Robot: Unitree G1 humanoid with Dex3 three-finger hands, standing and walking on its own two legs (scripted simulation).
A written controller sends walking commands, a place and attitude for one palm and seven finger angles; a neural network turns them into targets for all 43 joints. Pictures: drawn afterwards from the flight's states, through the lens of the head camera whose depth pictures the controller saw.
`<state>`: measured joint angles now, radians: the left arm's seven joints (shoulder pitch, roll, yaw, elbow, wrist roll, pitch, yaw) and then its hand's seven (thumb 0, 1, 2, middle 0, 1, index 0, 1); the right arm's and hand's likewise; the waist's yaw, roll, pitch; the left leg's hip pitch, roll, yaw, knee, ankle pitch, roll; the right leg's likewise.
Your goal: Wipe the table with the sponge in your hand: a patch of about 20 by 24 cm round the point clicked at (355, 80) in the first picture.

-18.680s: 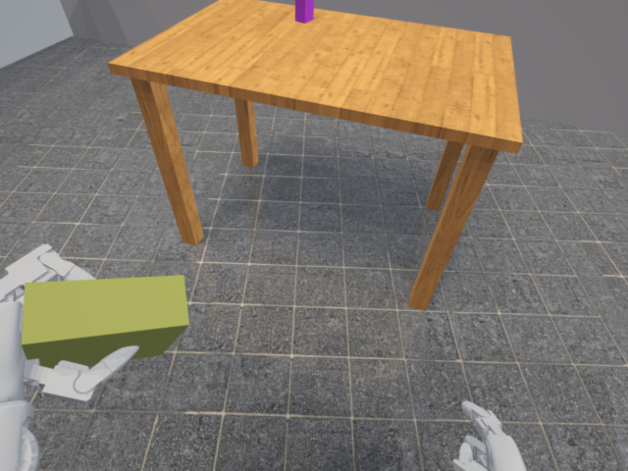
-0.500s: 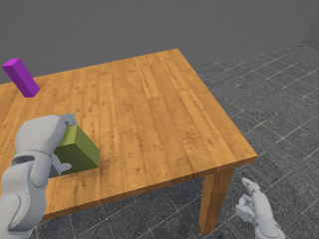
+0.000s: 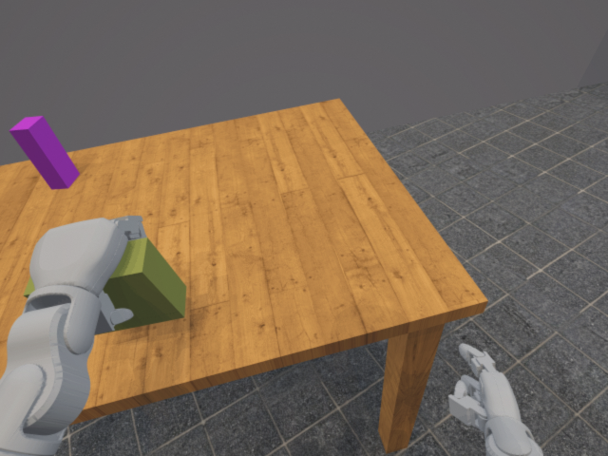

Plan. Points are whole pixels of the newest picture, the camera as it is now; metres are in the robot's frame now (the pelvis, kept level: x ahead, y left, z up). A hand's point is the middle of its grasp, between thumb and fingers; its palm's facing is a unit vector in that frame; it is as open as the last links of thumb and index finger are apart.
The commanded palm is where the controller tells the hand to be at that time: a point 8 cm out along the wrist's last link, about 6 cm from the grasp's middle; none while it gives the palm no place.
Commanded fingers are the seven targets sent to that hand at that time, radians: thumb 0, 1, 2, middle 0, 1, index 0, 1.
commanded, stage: move the sponge above the wiping area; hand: left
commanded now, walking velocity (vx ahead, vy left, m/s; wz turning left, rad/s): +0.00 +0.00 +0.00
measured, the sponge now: (123, 297) +0.24 +0.28 +0.11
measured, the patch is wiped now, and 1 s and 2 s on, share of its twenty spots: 0.00 0.00 0.00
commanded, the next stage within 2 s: none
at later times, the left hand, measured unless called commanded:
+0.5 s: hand (89, 280) +0.24 +0.31 +0.16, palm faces +0.12 -0.03 -0.99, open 9.0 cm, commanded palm +0.20 +0.29 +0.21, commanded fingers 0.00 0.10 1.30 -1.20 -1.60 -1.20 -1.60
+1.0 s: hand (87, 290) +0.23 +0.32 +0.14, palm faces +0.07 -0.06 -1.00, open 9.0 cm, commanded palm +0.20 +0.30 +0.20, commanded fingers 0.00 0.10 1.30 -1.20 -1.60 -1.20 -1.60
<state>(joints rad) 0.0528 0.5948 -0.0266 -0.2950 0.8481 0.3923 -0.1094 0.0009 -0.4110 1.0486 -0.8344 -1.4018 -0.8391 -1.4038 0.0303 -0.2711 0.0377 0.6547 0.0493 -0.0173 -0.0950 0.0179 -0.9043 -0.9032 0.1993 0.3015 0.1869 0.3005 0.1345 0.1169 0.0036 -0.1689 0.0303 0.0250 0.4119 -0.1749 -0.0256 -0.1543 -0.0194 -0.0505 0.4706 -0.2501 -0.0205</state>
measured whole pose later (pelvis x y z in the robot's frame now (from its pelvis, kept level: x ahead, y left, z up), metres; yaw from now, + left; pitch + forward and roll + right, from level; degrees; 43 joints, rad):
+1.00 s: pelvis +0.01 +0.01 +0.00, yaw +0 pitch -3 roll +0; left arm 0.11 0.58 0.05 -0.22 0.84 0.42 -0.09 0.00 -0.41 1.05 -0.83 -1.41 -0.84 -1.41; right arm 0.03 -0.28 0.04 0.66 0.05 0.00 -0.08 0.02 -0.90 -0.90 0.20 0.30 0.19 0.30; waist 0.12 0.11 0.00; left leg -0.18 0.02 0.02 0.41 -0.18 -0.02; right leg -0.15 -0.02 -0.05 0.45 -0.25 -0.01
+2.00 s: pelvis +0.00 +0.01 +0.00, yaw +1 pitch -3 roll +0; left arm 0.17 0.57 -0.03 -0.27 0.86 0.34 -0.13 0.00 -0.41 1.05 -0.83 -1.41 -0.84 -1.41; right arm 0.05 -0.28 0.04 0.65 0.04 -0.03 -0.11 0.02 -0.90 -0.90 0.20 0.30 0.20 0.30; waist 0.13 0.11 0.01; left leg -0.19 0.02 0.00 0.43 -0.19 -0.02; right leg -0.15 -0.02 -0.07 0.46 -0.25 -0.01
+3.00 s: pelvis +0.00 +0.00 +0.00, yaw +0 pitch -4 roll +0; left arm 0.03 0.61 0.04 -0.20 0.84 0.34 -0.01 0.00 -0.42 1.06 -0.84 -1.40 -0.84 -1.41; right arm 0.04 -0.24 0.04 0.69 0.05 -0.02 -0.09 0.02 -0.90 -0.90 0.20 0.30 0.19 0.30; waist 0.14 0.11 0.00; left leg -0.16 0.04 0.01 0.42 -0.18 -0.03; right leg -0.12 -0.01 -0.05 0.43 -0.23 -0.02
